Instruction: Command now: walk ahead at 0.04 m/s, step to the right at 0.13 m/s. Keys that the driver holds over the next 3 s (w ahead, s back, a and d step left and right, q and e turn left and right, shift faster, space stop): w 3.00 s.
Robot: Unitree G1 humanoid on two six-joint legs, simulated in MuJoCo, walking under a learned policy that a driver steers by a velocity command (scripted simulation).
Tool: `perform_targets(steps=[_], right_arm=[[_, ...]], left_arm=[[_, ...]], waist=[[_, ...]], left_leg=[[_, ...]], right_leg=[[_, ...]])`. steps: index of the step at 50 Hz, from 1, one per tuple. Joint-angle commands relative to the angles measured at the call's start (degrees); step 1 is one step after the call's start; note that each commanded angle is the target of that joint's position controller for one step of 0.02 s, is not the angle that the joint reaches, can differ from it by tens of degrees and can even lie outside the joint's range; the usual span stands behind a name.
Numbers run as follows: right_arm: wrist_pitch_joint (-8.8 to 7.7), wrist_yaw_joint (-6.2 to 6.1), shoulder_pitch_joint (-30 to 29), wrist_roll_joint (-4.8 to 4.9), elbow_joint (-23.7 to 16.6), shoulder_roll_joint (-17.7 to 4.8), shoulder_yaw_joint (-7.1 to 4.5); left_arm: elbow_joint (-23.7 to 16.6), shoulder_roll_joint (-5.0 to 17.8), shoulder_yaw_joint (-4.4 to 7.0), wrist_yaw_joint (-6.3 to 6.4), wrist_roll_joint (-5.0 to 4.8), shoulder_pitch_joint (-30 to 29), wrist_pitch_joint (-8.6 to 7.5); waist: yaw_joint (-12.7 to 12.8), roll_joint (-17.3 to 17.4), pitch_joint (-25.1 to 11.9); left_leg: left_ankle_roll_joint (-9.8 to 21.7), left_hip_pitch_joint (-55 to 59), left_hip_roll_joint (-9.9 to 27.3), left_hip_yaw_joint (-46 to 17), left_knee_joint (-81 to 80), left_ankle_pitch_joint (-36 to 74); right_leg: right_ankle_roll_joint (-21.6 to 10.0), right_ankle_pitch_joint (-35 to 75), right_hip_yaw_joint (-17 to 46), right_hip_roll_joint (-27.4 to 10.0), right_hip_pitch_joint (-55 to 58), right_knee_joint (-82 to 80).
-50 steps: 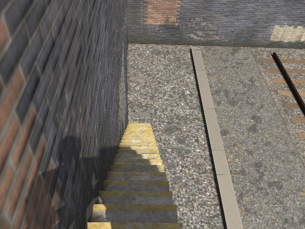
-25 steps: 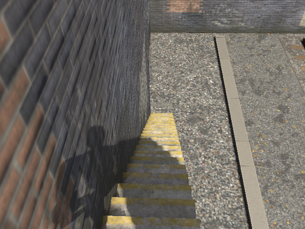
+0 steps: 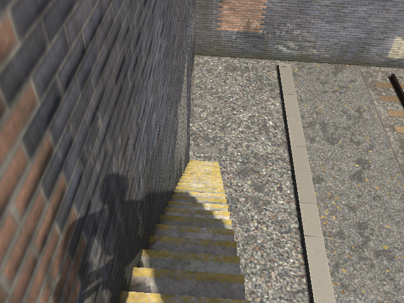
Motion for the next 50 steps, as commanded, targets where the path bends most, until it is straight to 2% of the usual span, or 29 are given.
perform_targets(steps=[1,2,3,4,5,6,7,10,11,12,16,17,22,24,27,28,29,30,31,32,33,34,35,36,37,38,42,50], right_arm=[[-0.58,-0.05,-1.2,0.12,-3.8,-8.3,-2.12],[-0.57,-0.03,-2.0,0.20,-4.2,-8.2,-2.17],[-0.60,-0.05,-1.8,0.31,-4.4,-8.4,-2.28],[0.07,0.99,-0.3,1.45,-1.7,-6.1,-1.36],[0.44,1.20,0.5,1.50,-1.1,-4.9,-1.27],[0.78,0.70,-0.2,0.98,-1.0,-4.3,-0.70],[0.65,0.69,0.5,1.01,-0.7,-4.3,-0.48],[-0.27,0.59,0.0,1.48,0.4,-5.6,-0.57],[-0.39,0.59,-0.2,1.46,0.6,-5.5,-0.47],[-0.21,0.58,-0.3,1.27,0.4,-4.0,0.08],[-0.20,0.70,-0.2,1.30,1.0,-4.2,0.28],[-0.40,0.83,-0.6,1.02,0.7,-3.7,0.52],[-0.77,1.01,-0.7,1.00,1.1,-3.1,0.85],[-0.67,1.16,-0.6,0.55,0.8,-2.8,1.14],[-0.46,1.27,-0.8,0.59,0.8,-2.6,1.26],[-0.62,1.39,-0.2,0.25,0.7,-2.6,1.40],[-0.65,1.46,-0.3,0.19,0.8,-2.6,1.41],[-1.01,0.12,-0.5,-1.47,-1.9,-5.8,-0.24],[-1.11,-0.28,-1.3,-0.60,-1.9,-8.0,-0.60],[-1.07,-0.43,-0.4,-0.34,-2.2,-7.9,-0.69],[-1.02,-0.40,-0.8,0.01,-1.8,-9.4,-1.10],[-0.89,-0.40,-1.8,-0.10,-2.4,-8.4,-0.91],[-1.01,-0.58,-2.5,-0.50,-4.2,-3.0,1.40],[-0.75,-0.31,-3.5,-0.47,-3.1,-7.5,-0.52],[-0.52,-0.37,-2.0,-0.48,-3.2,-7.3,-0.61],[-0.46,-0.35,-1.7,-0.61,-3.1,-7.2,-0.58],[-0.19,-0.48,-1.9,-0.66,-3.6,-7.0,-0.61],[-0.02,-0.81,-1.2,-0.51,-3.9,-8.2,-0.86]], left_arm=[[-3.4,6.5,1.61,0.16,-0.01,0.8,-0.69],[-2.9,6.8,1.85,0.26,-0.42,1.0,-0.69],[-3.0,6.8,1.87,0.33,-0.40,0.9,-0.72],[-1.9,3.6,0.44,0.58,-0.25,4.0,-2.18],[-1.2,4.9,0.62,0.83,-0.35,2.8,-2.44],[-1.2,6.3,1.27,1.06,0.04,1.9,-2.57],[-1.4,5.9,1.00,1.21,0.48,1.3,-2.76],[-1.2,6.0,1.20,1.56,0.03,0.8,-2.44],[-0.9,5.9,1.18,1.63,-0.08,1.0,-2.40],[-0.6,5.8,0.89,1.50,-0.11,1.4,-2.31],[0.1,5.5,0.75,1.48,-0.01,1.1,-2.01],[-0.6,5.5,0.71,1.64,-0.09,-0.3,-1.59],[-0.2,5.5,0.61,1.73,0.15,-0.2,-1.07],[0.3,5.5,0.52,1.61,0.21,0.4,-1.20],[0.6,5.4,0.42,1.41,0.33,-0.3,-1.39],[0.7,5.5,0.35,1.25,0.64,0.1,-1.70],[0.9,5.5,0.37,1.17,0.64,-0.2,-1.82],[-0.3,9.8,2.27,0.98,0.74,-2.3,-0.50],[-0.8,7.2,1.65,0.61,0.66,-2.6,-0.14],[-1.9,5.4,1.14,0.18,1.00,-2.9,-0.05],[-1.8,4.2,0.98,0.11,0.72,-2.4,-0.44],[-1.6,4.1,0.86,-0.02,0.60,-1.4,-0.72],[-0.7,4.3,1.12,0.14,-2.04,0.7,-0.43],[-1.2,4.5,0.85,-0.04,0.80,-0.2,-0.57],[-1.4,6.4,1.51,0.03,0.36,-0.4,-0.62],[-1.6,6.7,1.58,0.06,0.11,0.1,-0.65],[-2.0,6.9,1.64,0.05,-0.27,0.0,-0.82],[-2.1,7.0,1.79,0.04,-0.46,1.1,-0.91]], waist=[[-0.1,1.9,2.8],[-0.1,1.6,3.2],[-0.3,1.5,2.7],[1.1,6.3,2.2],[-0.5,3.3,4.9],[-1.2,1.1,5.7],[-1.4,0.7,3.0],[-1.0,-1.3,0.5],[-0.8,-1.6,-0.1],[-1.0,-1.1,-0.5],[-0.9,-1.4,-0.6],[-1.4,-2.4,-0.7],[-1.0,-0.4,-0.2],[-0.7,0.0,-0.5],[-1.1,0.6,1.1],[-1.2,0.9,0.3],[-1.2,1.0,1.2],[-2.5,-3.8,2.3],[-1.9,0.4,-0.3],[-2.2,2.5,-1.1],[-1.4,4.4,-0.4],[-0.9,4.8,0.3],[-0.1,1.3,3.5],[-0.1,4.0,3.4],[-1.0,3.1,2.1],[-0.6,2.6,1.4],[-0.7,0.1,1.7],[-0.9,-0.6,1.6]], left_leg=[[5.4,-5.1,0.4,0.3,-4.4,12.7],[5.1,-4.7,0.4,0.3,-4.6,14.5],[5.0,-4.2,0.5,0.4,-4.4,15.6],[3.8,-3.3,-1.5,0.6,-6.7,8.8],[3.1,-2.4,-1.3,0.1,-8.6,7.4],[2.2,-3.1,-1.4,0.3,-8.4,9.4],[2.2,-1.7,-1.1,0.2,-9.6,10.2],[2.4,0.1,-0.6,0.3,-10.5,16.1],[2.4,0.6,-0.4,0.4,-10.7,17.5],[2.5,1.7,-0.3,0.5,-11.4,18.9],[2.4,1.9,0.0,0.7,-12.5,21.1],[2.3,2.4,-0.2,0.9,-13.2,21.4],[2.3,1.8,-0.1,1.3,-14.1,22.5],[2.3,1.8,0.1,1.2,-13.7,21.3],[2.3,0.7,0.0,1.2,-14.3,19.2],[2.4,1.2,0.0,1.0,-14.2,17.6],[2.4,0.7,0.0,1.0,-14.4,16.9],[3.5,0.9,2.7,-0.6,-10.4,27.1],[4.6,1.8,3.0,-0.8,-8.6,29.2],[5.1,1.1,3.0,-0.9,-8.1,26.6],[5.9,-2.1,3.6,-2.2,-8.8,21.8],[6.0,-4.2,3.1,-1.8,-8.9,17.9],[4.9,-8.6,2.8,-3.1,-12.2,10.4],[4.8,-7.3,0.7,1.0,-8.4,10.9],[4.8,-6.9,0.2,0.9,-6.7,13.4],[4.8,-6.4,-0.1,1.4,-5.9,12.6],[4.8,-7.2,-1.1,2.1,-4.2,7.6],[4.8,-6.6,-1.1,2.2,-2.7,8.3]], right_leg=[[-4.5,5.6,6.9,-4.7,0.3,-7.3],[-4.3,7.3,6.6,-4.5,-0.5,-7.8],[-4.2,8.5,6.5,-4.5,0.1,-7.6],[-3.0,13.6,9.2,-9.3,1.6,-11.0],[-2.2,15.8,9.3,-9.2,-0.5,-10.7],[-1.9,22.1,8.6,-8.0,0.3,-8.5],[-2.2,24.9,8.7,-8.4,2.2,-7.8],[-2.1,27.1,7.3,-8.3,4.7,-8.1],[-2.0,27.3,7.0,-8.3,5.4,-8.3],[-1.9,27.2,6.8,-8.2,5.7,-8.6],[-1.5,24.9,6.1,-8.1,6.7,-9.6],[-1.2,24.5,5.6,-7.5,6.3,-9.3],[-0.7,21.1,5.4,-7.6,6.7,-10.4],[-0.7,17.8,5.7,-7.6,6.7,-10.6],[-0.6,15.5,6.0,-7.5,5.4,-11.2],[-0.9,14.1,6.3,-7.6,6.0,-11.3],[-0.9,13.7,6.5,-7.6,5.5,-11.4],[-2.5,9.9,4.2,-3.6,2.6,-7.3],[-2.5,8.2,4.1,-3.6,1.6,-6.5],[-2.7,6.3,4.1,-3.6,1.4,-5.4],[-2.8,5.4,4.3,-4.2,1.6,-4.9],[-2.9,6.0,4.8,-4.4,2.2,-5.3],[-2.6,3.8,4.6,-4.9,4.2,-9.1],[-3.4,7.7,6.7,-5.1,2.9,-7.1],[-3.5,9.2,6.1,-5.1,3.6,-5.8],[-3.8,9.4,6.4,-5.0,2.9,-5.6],[-4.8,9.4,7.8,-5.2,1.5,-5.7],[-5.2,12.1,8.5,-5.0,0.3,-4.4]])
Next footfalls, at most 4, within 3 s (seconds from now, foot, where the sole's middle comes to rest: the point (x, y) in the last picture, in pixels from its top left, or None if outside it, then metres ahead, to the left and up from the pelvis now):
none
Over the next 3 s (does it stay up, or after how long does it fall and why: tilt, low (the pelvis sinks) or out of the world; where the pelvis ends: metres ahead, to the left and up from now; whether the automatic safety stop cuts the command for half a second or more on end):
stays up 0.00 0.02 0.00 its command is cut before an obstacle from the start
